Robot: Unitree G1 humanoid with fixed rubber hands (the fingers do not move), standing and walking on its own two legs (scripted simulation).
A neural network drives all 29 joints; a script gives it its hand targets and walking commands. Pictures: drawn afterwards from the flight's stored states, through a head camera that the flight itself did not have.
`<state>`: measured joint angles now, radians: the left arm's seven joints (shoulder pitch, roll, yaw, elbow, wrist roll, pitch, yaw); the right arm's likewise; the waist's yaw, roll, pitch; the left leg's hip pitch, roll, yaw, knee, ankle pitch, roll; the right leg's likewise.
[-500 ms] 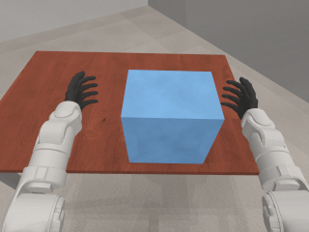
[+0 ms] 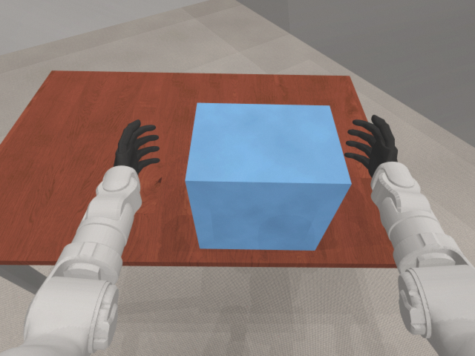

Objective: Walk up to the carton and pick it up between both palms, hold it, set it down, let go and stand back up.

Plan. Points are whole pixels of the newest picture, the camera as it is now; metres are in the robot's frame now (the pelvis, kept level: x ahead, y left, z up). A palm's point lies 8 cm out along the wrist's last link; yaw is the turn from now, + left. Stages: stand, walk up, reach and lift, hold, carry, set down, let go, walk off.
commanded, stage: reach and lift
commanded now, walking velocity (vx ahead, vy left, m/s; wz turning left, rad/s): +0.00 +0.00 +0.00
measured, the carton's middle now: (260, 182) +0.44 -0.04 +0.01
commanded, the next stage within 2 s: none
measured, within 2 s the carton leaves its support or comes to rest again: neither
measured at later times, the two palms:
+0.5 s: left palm (144, 189) +0.42 +0.19 +0.01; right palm (363, 187) +0.42 -0.23 +0.02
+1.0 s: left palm (169, 188) +0.42 +0.14 +0.02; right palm (356, 185) +0.42 -0.22 +0.03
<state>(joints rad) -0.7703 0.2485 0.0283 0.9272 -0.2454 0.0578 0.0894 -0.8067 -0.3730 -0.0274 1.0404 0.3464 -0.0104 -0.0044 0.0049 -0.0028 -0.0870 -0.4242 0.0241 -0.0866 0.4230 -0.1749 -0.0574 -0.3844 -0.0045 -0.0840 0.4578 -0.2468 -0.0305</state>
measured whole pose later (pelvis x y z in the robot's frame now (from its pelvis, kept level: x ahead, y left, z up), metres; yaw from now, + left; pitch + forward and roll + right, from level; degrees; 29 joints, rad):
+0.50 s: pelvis +0.00 +0.02 -0.01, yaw -1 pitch +24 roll -2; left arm -0.79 0.17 -0.02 1.21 -0.27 -0.29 0.10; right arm -0.81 -0.37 0.05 1.24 0.41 -0.27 0.08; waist 0.00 0.05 -0.26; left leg -0.76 0.03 -0.09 0.51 -0.18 -0.06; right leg -0.68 0.00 -0.08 0.46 -0.21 -0.02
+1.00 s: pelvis +0.00 +0.02 -0.01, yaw -1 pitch +24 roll -2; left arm -0.79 0.05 0.02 1.20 -0.13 -0.35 0.14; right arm -0.81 -0.34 0.05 1.24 0.27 -0.29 0.05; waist 0.01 0.04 -0.27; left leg -0.76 0.03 -0.09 0.51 -0.18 -0.05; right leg -0.68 0.01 -0.08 0.46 -0.21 -0.02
